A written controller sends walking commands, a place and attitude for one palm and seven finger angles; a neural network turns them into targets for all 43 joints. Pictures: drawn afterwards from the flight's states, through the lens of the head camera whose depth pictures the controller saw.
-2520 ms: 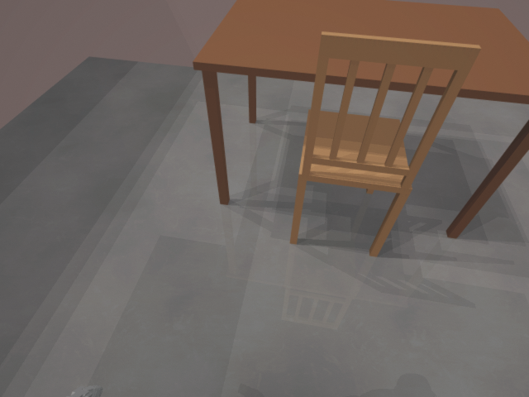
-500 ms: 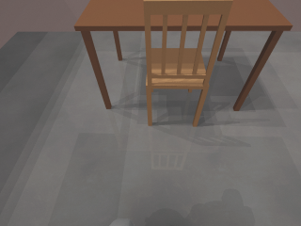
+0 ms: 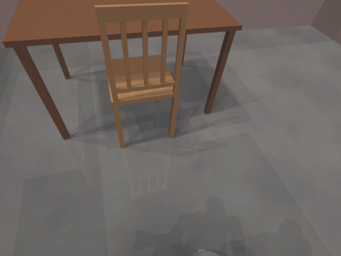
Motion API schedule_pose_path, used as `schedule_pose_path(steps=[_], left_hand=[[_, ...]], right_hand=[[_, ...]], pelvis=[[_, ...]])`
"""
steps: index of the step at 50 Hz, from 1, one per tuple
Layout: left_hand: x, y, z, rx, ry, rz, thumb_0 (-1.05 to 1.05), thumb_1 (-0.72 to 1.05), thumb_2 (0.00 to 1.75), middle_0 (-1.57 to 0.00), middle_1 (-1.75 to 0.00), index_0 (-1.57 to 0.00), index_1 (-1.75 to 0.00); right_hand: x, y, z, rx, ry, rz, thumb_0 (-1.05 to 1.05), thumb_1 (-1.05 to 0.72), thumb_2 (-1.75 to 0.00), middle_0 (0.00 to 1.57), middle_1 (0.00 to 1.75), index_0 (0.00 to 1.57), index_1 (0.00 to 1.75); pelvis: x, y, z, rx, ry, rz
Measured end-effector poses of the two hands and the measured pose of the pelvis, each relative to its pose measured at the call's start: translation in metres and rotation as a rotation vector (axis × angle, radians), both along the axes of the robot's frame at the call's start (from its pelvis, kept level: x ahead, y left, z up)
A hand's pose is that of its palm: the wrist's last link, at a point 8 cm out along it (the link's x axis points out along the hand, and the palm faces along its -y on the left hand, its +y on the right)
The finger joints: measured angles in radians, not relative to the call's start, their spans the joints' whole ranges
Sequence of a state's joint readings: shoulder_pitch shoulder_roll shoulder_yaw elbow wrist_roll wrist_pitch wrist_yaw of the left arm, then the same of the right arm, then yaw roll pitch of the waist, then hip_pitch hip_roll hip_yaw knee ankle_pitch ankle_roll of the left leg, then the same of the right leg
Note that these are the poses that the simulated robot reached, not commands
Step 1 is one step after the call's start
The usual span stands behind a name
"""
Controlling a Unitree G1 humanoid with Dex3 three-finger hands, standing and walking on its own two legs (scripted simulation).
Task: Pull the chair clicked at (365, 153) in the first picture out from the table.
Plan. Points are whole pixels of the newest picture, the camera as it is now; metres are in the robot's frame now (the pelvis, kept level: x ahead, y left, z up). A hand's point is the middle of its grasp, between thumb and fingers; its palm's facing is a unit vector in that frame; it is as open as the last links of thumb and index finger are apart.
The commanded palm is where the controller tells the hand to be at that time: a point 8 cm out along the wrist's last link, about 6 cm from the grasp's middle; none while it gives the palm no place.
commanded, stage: walk to a spot facing it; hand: left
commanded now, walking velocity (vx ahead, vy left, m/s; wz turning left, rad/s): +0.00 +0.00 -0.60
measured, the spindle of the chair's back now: (145, 56) +0.95 +0.20 -0.07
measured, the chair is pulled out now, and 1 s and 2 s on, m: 0.00 0.00 0.00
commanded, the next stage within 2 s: turn to face it in 1.34 s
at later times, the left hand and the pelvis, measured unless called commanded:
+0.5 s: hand out of the picture +0.14 +0.17 -0.18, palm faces -0.25 -0.95 -0.16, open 7.4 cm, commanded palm none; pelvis +0.04 +0.00 -0.01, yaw -18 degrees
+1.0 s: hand (170, 186) +0.36 +0.02 -0.18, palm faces -0.63 -0.78 -0.09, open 7.4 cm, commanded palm none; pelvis +0.18 -0.04 -0.01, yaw -36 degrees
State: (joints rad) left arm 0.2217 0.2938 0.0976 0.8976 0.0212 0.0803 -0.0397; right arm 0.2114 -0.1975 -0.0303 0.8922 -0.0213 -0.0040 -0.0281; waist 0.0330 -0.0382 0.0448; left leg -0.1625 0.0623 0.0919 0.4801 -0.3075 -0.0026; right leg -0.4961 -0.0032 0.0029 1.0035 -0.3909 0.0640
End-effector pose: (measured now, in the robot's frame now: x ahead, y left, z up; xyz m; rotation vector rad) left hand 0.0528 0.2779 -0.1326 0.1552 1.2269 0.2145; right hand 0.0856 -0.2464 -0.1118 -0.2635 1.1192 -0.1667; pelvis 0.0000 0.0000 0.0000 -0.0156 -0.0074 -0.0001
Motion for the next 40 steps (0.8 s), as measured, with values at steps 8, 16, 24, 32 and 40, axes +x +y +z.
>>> schedule_pose_path(steps=[8, 16, 24, 32, 40], left_hand=[[0.068, -0.044, -0.001, 0.027, -0.072, -0.211, 0.01, 0.91, 0.90, -0.19, -0.30, -0.19, -0.30], [0.080, -0.074, 0.005, -0.008, -0.078, -0.285, 0.01, 0.91, 0.89, -0.20, -0.30, -0.20, -0.30], [0.087, -0.058, -0.013, -0.065, 0.015, -0.333, 0.01, 0.90, 0.89, -0.20, -0.30, -0.20, -0.30], [0.151, -0.046, -0.020, -0.091, 0.057, -0.426, 0.01, 0.91, 0.89, -0.20, -0.30, -0.20, -0.30], [0.228, -0.081, -0.013, -0.096, 0.044, -0.526, 0.01, 0.91, 0.90, -0.19, -0.30, -0.19, -0.30]], right_hand=[[-0.075, -0.039, -0.036, 0.040, 0.097, -0.189, 0.01, -0.91, -0.90, 0.21, 0.30, 0.20, 0.30], [-0.102, -0.054, -0.021, 0.023, 0.142, -0.280, 0.01, -0.91, -0.90, 0.20, 0.30, 0.20, 0.30], [-0.068, -0.033, 0.002, -0.012, 0.012, -0.334, 0.01, -0.91, -0.90, 0.20, 0.30, 0.20, 0.30], [-0.077, 0.021, 0.008, -0.008, 0.026, -0.466, 0.01, -0.91, -0.90, 0.20, 0.30, 0.20, 0.30], [-0.111, 0.085, -0.002, 0.115, 0.214, -0.657, 0.01, -0.91, -0.90, 0.20, 0.30, 0.20, 0.30]], pelvis=[[-0.001, -0.022, -0.019, 0.003, 0.000, -0.124], [0.005, -0.026, -0.006, 0.000, 0.000, -0.199], [0.036, -0.005, -0.004, -0.007, 0.007, -0.297], [0.079, 0.011, 0.002, -0.028, -0.004, -0.414], [0.122, 0.002, 0.007, -0.025, -0.004, -0.513]])
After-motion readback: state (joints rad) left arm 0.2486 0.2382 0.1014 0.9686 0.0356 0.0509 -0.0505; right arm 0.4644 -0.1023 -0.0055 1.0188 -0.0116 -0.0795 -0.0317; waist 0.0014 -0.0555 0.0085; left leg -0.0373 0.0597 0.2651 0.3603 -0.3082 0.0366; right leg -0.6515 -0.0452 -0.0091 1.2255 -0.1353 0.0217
